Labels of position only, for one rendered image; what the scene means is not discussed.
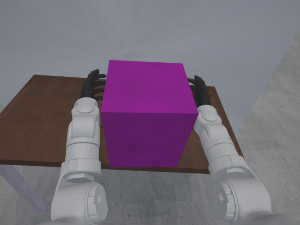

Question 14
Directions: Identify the robot left upper arm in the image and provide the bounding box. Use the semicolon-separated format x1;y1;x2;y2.
35;181;108;225

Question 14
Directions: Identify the robot right upper arm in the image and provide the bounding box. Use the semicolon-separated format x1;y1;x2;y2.
213;177;300;225

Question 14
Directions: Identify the robot left forearm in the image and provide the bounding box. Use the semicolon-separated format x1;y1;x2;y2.
51;97;101;219

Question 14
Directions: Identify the robot right hand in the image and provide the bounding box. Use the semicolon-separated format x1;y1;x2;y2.
188;75;211;108

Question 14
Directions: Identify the robot left hand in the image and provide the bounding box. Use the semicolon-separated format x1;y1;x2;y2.
80;69;106;101

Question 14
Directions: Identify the carton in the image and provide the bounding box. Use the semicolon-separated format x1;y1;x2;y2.
101;60;199;168

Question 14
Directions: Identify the robot right forearm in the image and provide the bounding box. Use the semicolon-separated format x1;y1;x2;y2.
194;105;271;204

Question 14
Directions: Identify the table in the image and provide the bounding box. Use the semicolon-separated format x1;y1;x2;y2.
0;75;244;212

